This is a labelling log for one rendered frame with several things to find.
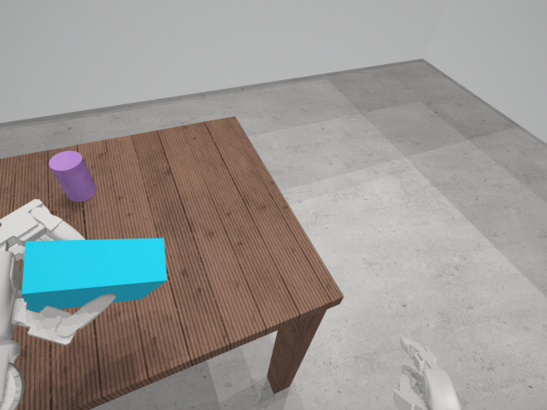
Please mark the robot left forearm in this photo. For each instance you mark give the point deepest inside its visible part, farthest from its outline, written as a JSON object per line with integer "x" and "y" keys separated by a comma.
{"x": 12, "y": 383}

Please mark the table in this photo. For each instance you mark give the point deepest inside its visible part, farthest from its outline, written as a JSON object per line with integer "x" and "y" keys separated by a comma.
{"x": 239, "y": 264}

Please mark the robot left hand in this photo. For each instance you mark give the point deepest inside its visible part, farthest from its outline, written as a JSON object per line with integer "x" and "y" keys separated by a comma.
{"x": 33, "y": 222}

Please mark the sponge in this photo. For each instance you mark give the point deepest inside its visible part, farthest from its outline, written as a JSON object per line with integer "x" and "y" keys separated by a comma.
{"x": 71, "y": 273}

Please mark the robot right hand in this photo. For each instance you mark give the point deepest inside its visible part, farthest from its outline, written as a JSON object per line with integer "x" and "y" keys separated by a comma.
{"x": 433, "y": 390}

